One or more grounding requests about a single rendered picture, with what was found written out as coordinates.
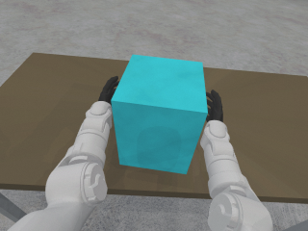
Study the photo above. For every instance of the right robot upper arm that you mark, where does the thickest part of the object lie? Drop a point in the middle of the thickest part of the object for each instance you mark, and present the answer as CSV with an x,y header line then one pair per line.
x,y
232,212

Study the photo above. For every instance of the carton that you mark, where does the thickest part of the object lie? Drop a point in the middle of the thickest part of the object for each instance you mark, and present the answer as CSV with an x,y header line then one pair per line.
x,y
159,110

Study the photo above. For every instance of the left robot forearm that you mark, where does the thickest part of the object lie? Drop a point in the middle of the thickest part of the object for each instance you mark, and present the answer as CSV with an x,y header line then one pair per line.
x,y
92,138

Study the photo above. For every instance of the right robot hand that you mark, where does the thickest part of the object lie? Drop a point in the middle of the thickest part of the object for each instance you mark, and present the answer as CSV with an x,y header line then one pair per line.
x,y
216,112

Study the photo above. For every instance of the table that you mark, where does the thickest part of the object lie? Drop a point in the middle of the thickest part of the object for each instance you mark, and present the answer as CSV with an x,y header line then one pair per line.
x,y
44,103

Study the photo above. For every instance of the left robot upper arm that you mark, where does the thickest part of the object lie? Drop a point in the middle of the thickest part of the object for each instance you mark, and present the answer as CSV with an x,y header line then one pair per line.
x,y
72,192

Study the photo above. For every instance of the right robot forearm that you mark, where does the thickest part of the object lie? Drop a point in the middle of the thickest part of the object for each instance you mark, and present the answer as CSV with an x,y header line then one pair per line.
x,y
221,163

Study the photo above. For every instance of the left robot hand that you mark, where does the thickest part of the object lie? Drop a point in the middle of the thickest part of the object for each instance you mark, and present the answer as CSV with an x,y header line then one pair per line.
x,y
108,91

